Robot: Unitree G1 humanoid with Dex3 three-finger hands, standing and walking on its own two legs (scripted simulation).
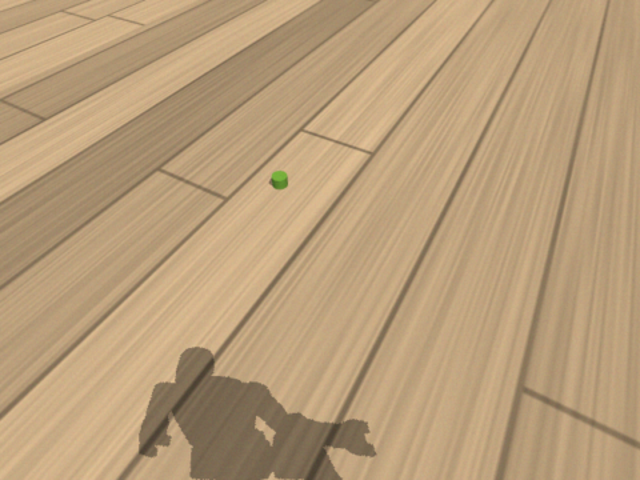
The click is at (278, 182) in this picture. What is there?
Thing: low tin
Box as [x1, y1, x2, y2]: [271, 171, 287, 189]
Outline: 276,171 271,176 272,183 275,188 280,189 287,185 286,174 283,171
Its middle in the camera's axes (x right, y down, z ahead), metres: -0.19 -0.23 +1.85
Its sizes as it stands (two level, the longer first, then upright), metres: 0.074 0.074 0.054
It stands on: the floor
